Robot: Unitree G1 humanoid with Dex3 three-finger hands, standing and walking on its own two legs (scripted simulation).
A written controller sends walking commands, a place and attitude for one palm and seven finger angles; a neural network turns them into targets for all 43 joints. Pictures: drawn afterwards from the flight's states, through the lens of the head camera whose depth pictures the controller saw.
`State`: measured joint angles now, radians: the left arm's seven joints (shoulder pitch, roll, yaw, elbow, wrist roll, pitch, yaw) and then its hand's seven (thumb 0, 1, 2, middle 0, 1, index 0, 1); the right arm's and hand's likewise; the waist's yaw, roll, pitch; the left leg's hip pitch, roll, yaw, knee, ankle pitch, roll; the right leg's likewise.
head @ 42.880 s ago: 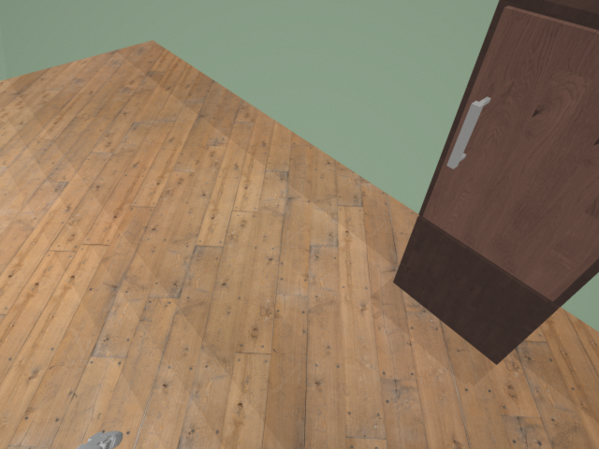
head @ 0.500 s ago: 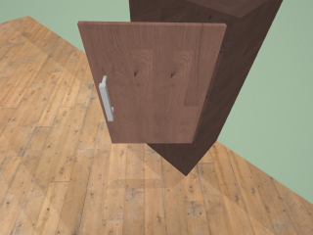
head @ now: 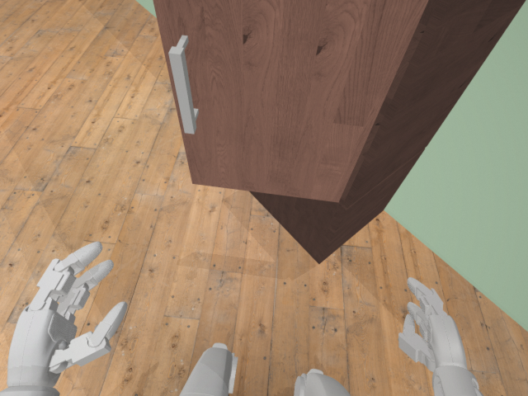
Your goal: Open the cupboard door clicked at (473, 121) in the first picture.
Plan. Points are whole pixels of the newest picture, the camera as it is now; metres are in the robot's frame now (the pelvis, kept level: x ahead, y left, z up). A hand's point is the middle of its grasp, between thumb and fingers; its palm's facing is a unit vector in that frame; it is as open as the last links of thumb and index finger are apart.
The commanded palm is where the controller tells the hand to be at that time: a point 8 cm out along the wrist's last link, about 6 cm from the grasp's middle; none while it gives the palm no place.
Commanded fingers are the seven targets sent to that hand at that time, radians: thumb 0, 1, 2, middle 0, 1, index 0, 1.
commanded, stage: raise the hand with hooked fingers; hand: left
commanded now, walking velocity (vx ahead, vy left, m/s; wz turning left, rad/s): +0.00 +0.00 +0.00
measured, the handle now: (187, 88) +0.60 +0.23 +0.09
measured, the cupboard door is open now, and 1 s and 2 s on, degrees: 44 44 44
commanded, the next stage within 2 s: move the hooked fingers beside the handle in 1.56 s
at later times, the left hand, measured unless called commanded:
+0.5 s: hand (102, 264) +0.25 +0.25 +0.06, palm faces +0.00 -1.00 -0.05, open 12.3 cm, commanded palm +0.23 +0.31 +0.08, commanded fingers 0.00 -0.34 0.37 -0.29 -1.10 -0.29 -1.10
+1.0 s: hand (60, 213) +0.30 +0.31 +0.10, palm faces +0.05 -1.00 -0.06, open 13.9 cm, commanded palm +0.27 +0.36 +0.10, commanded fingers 0.00 -0.50 0.30 -0.30 -1.20 -0.30 -1.20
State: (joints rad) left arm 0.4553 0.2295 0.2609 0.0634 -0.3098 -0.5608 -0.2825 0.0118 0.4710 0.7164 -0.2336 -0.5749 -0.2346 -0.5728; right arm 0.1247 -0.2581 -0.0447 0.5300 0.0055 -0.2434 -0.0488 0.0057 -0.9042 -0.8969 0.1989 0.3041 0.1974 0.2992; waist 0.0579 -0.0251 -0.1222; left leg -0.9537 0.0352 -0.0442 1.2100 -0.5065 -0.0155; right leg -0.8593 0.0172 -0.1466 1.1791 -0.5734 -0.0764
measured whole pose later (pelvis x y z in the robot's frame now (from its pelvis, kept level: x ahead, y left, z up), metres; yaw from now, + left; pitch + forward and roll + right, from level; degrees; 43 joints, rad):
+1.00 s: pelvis +0.01 +0.05 +0.04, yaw -1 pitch +12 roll -3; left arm 0.01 0.39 0.39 0.32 -0.34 -0.33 -0.42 -0.01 -0.49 0.31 -0.30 -1.19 -0.30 -1.19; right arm 0.26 -0.25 0.05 0.55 0.03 -0.20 -0.08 0.01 -0.90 -0.90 0.21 0.31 0.20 0.30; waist 0.01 0.01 -0.09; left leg -0.79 0.00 0.01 1.01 -0.43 0.05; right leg -0.70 0.00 -0.08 0.94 -0.46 0.00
